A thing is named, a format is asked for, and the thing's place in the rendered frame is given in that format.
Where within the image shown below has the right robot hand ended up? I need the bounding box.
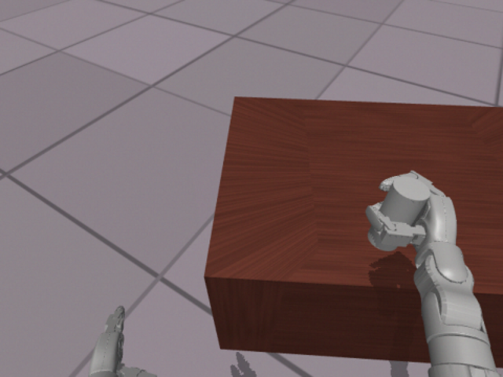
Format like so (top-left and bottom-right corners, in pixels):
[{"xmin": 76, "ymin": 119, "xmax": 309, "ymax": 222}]
[{"xmin": 365, "ymin": 170, "xmax": 457, "ymax": 253}]

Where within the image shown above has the left robot hand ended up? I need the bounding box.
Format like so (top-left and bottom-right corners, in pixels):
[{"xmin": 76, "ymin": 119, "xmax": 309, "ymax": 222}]
[{"xmin": 88, "ymin": 306, "xmax": 157, "ymax": 377}]

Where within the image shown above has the right robot arm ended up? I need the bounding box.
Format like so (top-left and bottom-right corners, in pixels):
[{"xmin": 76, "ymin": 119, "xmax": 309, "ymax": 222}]
[{"xmin": 413, "ymin": 242, "xmax": 503, "ymax": 377}]

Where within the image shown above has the can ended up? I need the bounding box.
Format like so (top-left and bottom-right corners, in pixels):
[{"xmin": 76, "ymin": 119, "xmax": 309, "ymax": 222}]
[{"xmin": 368, "ymin": 177, "xmax": 431, "ymax": 251}]

